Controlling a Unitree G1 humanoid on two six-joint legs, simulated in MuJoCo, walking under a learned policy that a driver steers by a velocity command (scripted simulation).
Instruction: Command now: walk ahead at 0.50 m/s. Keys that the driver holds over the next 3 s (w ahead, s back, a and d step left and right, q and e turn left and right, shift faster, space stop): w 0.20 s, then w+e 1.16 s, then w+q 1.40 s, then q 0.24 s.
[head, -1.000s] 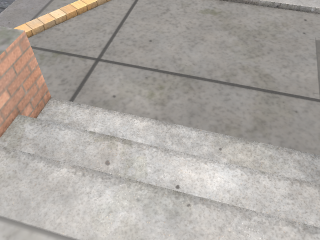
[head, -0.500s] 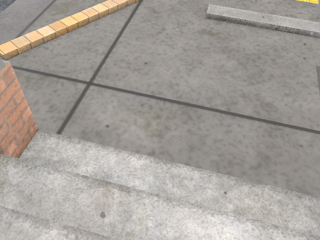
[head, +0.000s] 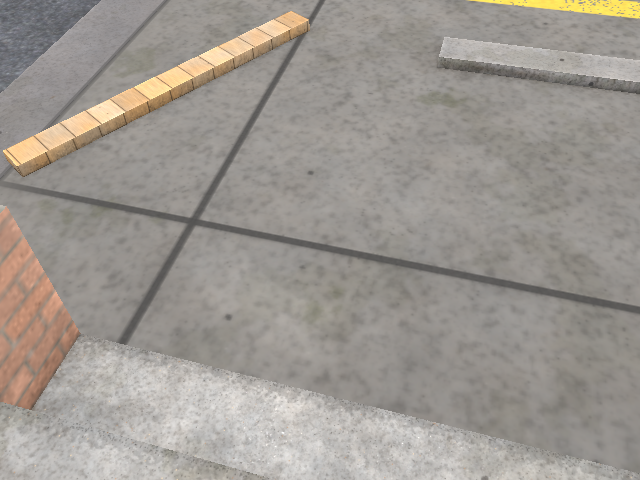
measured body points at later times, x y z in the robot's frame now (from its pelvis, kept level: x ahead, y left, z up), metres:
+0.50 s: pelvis +0.26 +0.10 -0.09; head +0.27 +0.10 +0.36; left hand +0.18 +0.38 -0.22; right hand +0.46 -0.15 -0.17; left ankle +0.43 +0.24 -0.81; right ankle +0.03 -0.08 -0.73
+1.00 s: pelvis +0.49 +0.12 -0.21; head +0.48 +0.12 +0.24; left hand +0.74 +0.29 -0.30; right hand +0.35 -0.08 -0.36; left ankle +0.40 +0.25 -0.90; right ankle +0.61 -0.12 -0.87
